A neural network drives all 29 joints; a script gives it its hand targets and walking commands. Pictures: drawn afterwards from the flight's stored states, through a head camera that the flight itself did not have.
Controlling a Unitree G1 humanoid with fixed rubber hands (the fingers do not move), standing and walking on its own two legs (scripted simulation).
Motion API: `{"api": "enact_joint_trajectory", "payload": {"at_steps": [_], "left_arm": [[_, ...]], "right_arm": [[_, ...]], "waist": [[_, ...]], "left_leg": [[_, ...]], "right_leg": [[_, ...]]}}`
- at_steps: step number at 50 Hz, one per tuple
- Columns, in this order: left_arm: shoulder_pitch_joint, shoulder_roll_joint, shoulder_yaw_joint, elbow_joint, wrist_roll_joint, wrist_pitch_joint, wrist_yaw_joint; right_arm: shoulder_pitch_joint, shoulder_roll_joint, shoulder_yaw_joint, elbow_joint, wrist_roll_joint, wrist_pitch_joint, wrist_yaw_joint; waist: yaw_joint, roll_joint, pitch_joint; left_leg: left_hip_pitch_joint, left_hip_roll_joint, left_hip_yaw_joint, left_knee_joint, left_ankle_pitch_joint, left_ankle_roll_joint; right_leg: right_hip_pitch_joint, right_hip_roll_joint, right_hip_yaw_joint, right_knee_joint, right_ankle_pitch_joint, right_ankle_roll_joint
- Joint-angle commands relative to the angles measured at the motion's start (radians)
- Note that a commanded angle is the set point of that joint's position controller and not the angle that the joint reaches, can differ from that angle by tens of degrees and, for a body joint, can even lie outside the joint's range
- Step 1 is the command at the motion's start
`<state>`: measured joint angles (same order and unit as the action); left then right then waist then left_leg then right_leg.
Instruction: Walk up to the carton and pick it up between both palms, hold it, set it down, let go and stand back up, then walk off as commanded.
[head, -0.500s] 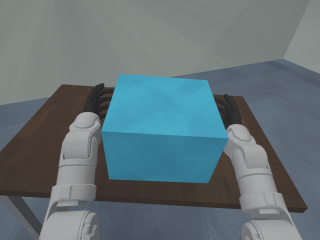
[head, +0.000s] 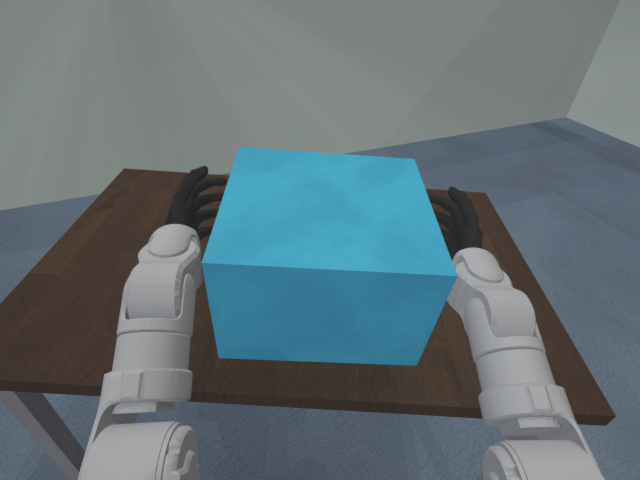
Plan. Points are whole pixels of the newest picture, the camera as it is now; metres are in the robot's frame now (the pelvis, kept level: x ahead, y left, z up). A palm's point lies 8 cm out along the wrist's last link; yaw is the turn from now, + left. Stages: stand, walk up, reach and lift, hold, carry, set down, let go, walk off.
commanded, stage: hold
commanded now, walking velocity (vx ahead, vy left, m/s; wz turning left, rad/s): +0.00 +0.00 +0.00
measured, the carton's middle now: (323, 251) +0.39 +0.01 +0.15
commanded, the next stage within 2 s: set down in 0.32 s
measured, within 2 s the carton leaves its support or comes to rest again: neither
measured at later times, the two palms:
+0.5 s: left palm (176, 222) +0.38 +0.19 +0.20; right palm (451, 246) +0.37 -0.15 +0.18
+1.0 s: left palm (191, 241) +0.41 +0.18 +0.15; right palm (435, 274) +0.39 -0.15 +0.12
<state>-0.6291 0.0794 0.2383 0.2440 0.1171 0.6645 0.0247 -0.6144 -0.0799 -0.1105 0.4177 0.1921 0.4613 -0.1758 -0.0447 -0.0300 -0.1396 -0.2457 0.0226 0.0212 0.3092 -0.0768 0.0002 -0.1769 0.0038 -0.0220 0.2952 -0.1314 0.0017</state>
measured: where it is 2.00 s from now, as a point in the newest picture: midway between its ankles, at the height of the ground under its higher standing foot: outside the picture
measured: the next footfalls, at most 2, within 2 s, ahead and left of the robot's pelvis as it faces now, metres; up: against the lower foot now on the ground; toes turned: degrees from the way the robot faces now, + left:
none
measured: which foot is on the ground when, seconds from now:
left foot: down 0.00-1.00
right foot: down 0.00-1.00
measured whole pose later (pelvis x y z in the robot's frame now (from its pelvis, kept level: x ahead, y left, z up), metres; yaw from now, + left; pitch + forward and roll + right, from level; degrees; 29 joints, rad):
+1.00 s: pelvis +0.03 +0.00 +0.00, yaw +0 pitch +0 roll +0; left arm -0.55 0.03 0.27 0.31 0.20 0.35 -0.06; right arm -0.46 -0.02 -0.11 0.48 0.04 0.08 -0.16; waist -0.01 -0.03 -0.02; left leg -0.17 0.01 0.02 0.27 -0.11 0.00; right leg -0.09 -0.01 -0.02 0.25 -0.16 0.00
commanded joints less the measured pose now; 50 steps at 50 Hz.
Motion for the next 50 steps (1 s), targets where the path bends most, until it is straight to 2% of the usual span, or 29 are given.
{"api": "enact_joint_trajectory", "payload": {"at_steps": [1, 3, 7, 10, 11, 15, 16, 17, 19, 21, 22, 23, 24, 25, 28, 30, 31, 33, 35, 37, 38, 41, 42, 44, 45, 46, 47, 49, 50], "left_arm": [[-0.561, -0.618, -0.437, -0.219, -0.069, -0.039, -0.173], [-0.543, -0.622, -0.420, -0.222, -0.055, -0.037, -0.174], [-0.565, -0.633, -0.452, -0.218, -0.075, -0.038, -0.171], [-0.526, -0.617, -0.416, -0.195, -0.060, -0.033, -0.173], [-0.552, -0.622, -0.447, -0.247, -0.073, -0.039, -0.172], [-0.548, -0.606, -0.418, -0.230, -0.058, -0.038, -0.177], [-0.531, -0.625, -0.441, -0.245, -0.070, -0.038, -0.175], [-0.630, -0.563, -0.357, -0.150, -0.036, -0.050, -0.195], [-0.691, -0.579, -0.352, -0.147, -0.032, -0.078, -0.203], [-0.705, -0.575, -0.349, -0.153, -0.041, -0.109, -0.204], [-0.674, -0.569, -0.330, -0.105, -0.019, -0.114, -0.209], [-0.655, -0.538, -0.302, -0.070, -0.006, -0.127, -0.221], [-0.661, -0.546, -0.301, -0.077, 0.014, -0.150, -0.226], [-0.632, -0.521, -0.259, -0.033, 0.031, -0.170, -0.238], [-0.524, -0.488, -0.203, 0.075, 0.096, -0.201, -0.274], [-0.509, -0.494, -0.222, 0.051, 0.096, -0.229, -0.283], [-0.521, -0.506, -0.240, 0.051, 0.088, -0.246, -0.284], [-0.500, -0.534, -0.323, 0.013, 0.042, -0.285, -0.273], [-0.472, -0.542, -0.349, 0.004, 0.039, -0.309, -0.266], [-0.445, -0.543, -0.352, -0.043, 0.047, -0.326, -0.254], [-0.418, -0.535, -0.345, -0.016, 0.055, -0.331, -0.255], [-0.381, -0.563, -0.412, -0.097, 0.018, -0.346, -0.237], [-0.371, -0.550, -0.401, -0.093, 0.014, -0.348, -0.234], [-0.365, -0.562, -0.426, -0.133, -0.002, -0.356, -0.226], [-0.364, -0.573, -0.438, -0.135, -0.004, -0.354, -0.220], [-0.364, -0.564, -0.411, -0.111, 0.003, -0.356, -0.220], [-0.382, -0.573, -0.432, -0.126, -0.001, -0.360, -0.214], [-0.368, -0.569, -0.422, -0.116, 0.008, -0.358, -0.211], [-0.358, -0.550, -0.393, -0.062, 0.021, -0.355, -0.217]], "right_arm": [[-0.812, 0.557, 0.462, -0.287, 0.114, -0.076, 0.112], [-0.800, 0.560, 0.467, -0.285, 0.124, -0.076, 0.112], [-0.825, 0.542, 0.449, -0.274, 0.105, -0.081, 0.118], [-0.812, 0.556, 0.467, -0.294, 0.113, -0.075, 0.114], [-0.798, 0.561, 0.477, -0.304, 0.116, -0.081, 0.111], [-0.786, 0.549, 0.462, -0.273, 0.122, -0.073, 0.111], [-0.807, 0.559, 0.479, -0.310, 0.131, -0.081, 0.112], [-0.831, 0.558, 0.398, -0.260, 0.088, -0.081, 0.122], [-0.860, 0.565, 0.365, -0.221, 0.043, -0.121, 0.136], [-0.874, 0.585, 0.366, -0.207, 0.017, -0.159, 0.141], [-0.887, 0.560, 0.352, -0.187, -0.014, -0.185, 0.142], [-0.878, 0.557, 0.330, -0.156, -0.045, -0.203, 0.143], [-0.863, 0.566, 0.315, -0.157, -0.068, -0.238, 0.148], [-0.834, 0.549, 0.276, -0.127, -0.106, -0.269, 0.154], [-0.747, 0.500, 0.200, -0.040, -0.181, -0.338, 0.159], [-0.702, 0.513, 0.226, -0.047, -0.187, -0.381, 0.156], [-0.703, 0.508, 0.217, -0.049, -0.198, -0.403, 0.151], [-0.701, 0.534, 0.283, -0.124, -0.180, -0.446, 0.141], [-0.663, 0.520, 0.299, -0.123, -0.173, -0.464, 0.131], [-0.627, 0.525, 0.335, -0.148, -0.160, -0.483, 0.130], [-0.594, 0.510, 0.332, -0.129, -0.166, -0.487, 0.130], [-0.596, 0.531, 0.417, -0.237, -0.114, -0.517, 0.125], [-0.580, 0.530, 0.438, -0.245, -0.108, -0.515, 0.123], [-0.579, 0.538, 0.483, -0.285, -0.084, -0.523, 0.123], [-0.595, 0.534, 0.483, -0.308, -0.089, -0.524, 0.123], [-0.598, 0.542, 0.496, -0.287, -0.089, -0.518, 0.124], [-0.611, 0.542, 0.494, -0.311, -0.086, -0.524, 0.126], [-0.600, 0.548, 0.502, -0.302, -0.091, -0.522, 0.126], [-0.593, 0.549, 0.482, -0.263, -0.107, -0.512, 0.122]], "waist": [[-0.005, 0.061, -0.342], [0.000, 0.064, -0.329], [-0.017, 0.081, -0.352], [0.007, 0.037, -0.336], [-0.003, 0.064, -0.365], [-0.003, 0.053, -0.330], [0.004, 0.060, -0.355], [0.003, 0.031, -0.282], [-0.004, 0.068, -0.296], [0.010, 0.051, -0.336], [0.000, 0.069, -0.305], [0.005, 0.038, -0.293], [0.008, 0.060, -0.298], [0.017, 0.029, -0.265], [0.007, 0.016, -0.158], [0.013, 0.010, -0.159], [-0.003, 0.016, -0.171], [-0.003, 0.014, -0.289], [-0.017, 0.020, -0.298], [0.011, 0.015, -0.337], [0.006, 0.018, -0.307], [0.025, 0.023, -0.397], [0.032, 0.000, -0.386], [0.041, 0.018, -0.434], [0.036, 0.005, -0.425], [0.055, -0.004, -0.400], [0.052, 0.015, -0.426], [0.063, 0.002, -0.421], [0.058, -0.009, -0.376]], "left_leg": [[0.359, -0.059, -0.025, 0.001, 0.071, -0.008], [0.365, -0.061, -0.026, 0.004, 0.098, -0.003], [0.372, -0.052, -0.030, 0.003, 0.073, -0.012], [0.363, -0.053, -0.027, -0.001, 0.087, 0.001], [0.373, -0.057, -0.029, 0.009, 0.113, -0.009], [0.371, -0.057, -0.031, 0.002, 0.095, -0.003], [0.370, -0.057, -0.029, 0.008, 0.111, -0.006], [0.330, -0.072, -0.001, -0.035, -0.027, 0.022], [0.304, -0.062, 0.006, -0.053, -0.074, 0.011], [0.333, -0.060, 0.013, -0.048, -0.050, 0.015], [0.327, -0.059, 0.017, -0.058, -0.057, 0.015], [0.324, -0.060, 0.022, -0.062, -0.078, 0.019], [0.335, -0.057, 0.025, -0.051, -0.055, 0.014], [0.323, -0.052, 0.033, -0.066, -0.084, 0.021], [0.314, -0.049, 0.050, -0.086, -0.119, 0.029], [0.318, -0.049, 0.053, -0.081, -0.069, 0.027], [0.335, -0.051, 0.059, -0.072, -0.041, 0.018], [0.388, -0.054, 0.047, -0.031, 0.087, 0.011], [0.441, -0.050, 0.041, -0.010, 0.153, -0.003], [0.463, -0.046, 0.036, 0.012, 0.263, -0.012], [0.453, -0.049, 0.038, 0.012, 0.258, -0.015], [0.482, -0.050, 0.026, 0.050, 0.425, -0.035], [0.461, -0.053, 0.025, 0.049, 0.439, -0.030], [0.470, -0.055, 0.018, 0.060, 0.467, -0.033], [0.469, -0.052, 0.017, 0.059, 0.460, -0.035], [0.446, -0.056, 0.022, 0.055, 0.434, -0.030], [0.458, -0.051, 0.015, 0.062, 0.452, -0.034], [0.465, -0.049, 0.017, 0.058, 0.435, -0.033], [0.429, -0.055, 0.024, 0.043, 0.371, -0.020]], "right_leg": [[0.108, 0.047, -0.002, -0.055, 0.069, 0.024], [0.104, 0.045, 0.001, -0.058, 0.080, 0.025], [0.089, 0.047, -0.006, -0.056, 0.060, 0.015], [0.114, 0.048, 0.000, -0.056, 0.088, 0.023], [0.118, 0.047, -0.003, -0.047, 0.117, 0.026], [0.101, 0.048, -0.003, -0.054, 0.083, 0.027], [0.121, 0.046, 0.000, -0.052, 0.109, 0.025], [0.135, 0.034, 0.006, -0.065, 0.039, 0.026], [0.129, 0.025, -0.001, -0.056, -0.020, 0.021], [0.124, 0.027, -0.008, -0.055, -0.022, 0.024], [0.119, 0.019, -0.012, -0.064, -0.032, 0.024], [0.133, 0.018, -0.017, -0.070, -0.056, 0.028], [0.136, 0.018, -0.023, -0.063, -0.045, 0.029], [0.131, 0.013, -0.030, -0.071, -0.094, 0.034], [0.144, 0.008, -0.045, -0.085, -0.142, 0.035], [0.182, 0.010, -0.049, -0.078, -0.087, 0.043], [0.191, 0.013, -0.057, -0.077, -0.049, 0.042], [0.241, 0.022, -0.059, -0.061, 0.087, 0.046], [0.236, 0.031, -0.068, -0.064, 0.149, 0.043], [0.266, 0.037, -0.074, -0.048, 0.245, 0.048], [0.254, 0.035, -0.071, -0.052, 0.242, 0.048], [0.303, 0.036, -0.061, -0.028, 0.428, 0.054], [0.311, 0.035, -0.054, -0.020, 0.480, 0.056], [0.329, 0.030, -0.045, -0.009, 0.531, 0.058], [0.313, 0.034, -0.047, -0.013, 0.521, 0.060], [0.315, 0.030, -0.040, -0.013, 0.514, 0.060], [0.301, 0.034, -0.043, -0.009, 0.506, 0.057], [0.306, 0.030, -0.041, -0.011, 0.517, 0.059], [0.318, 0.018, -0.030, -0.021, 0.514, 0.063]]}}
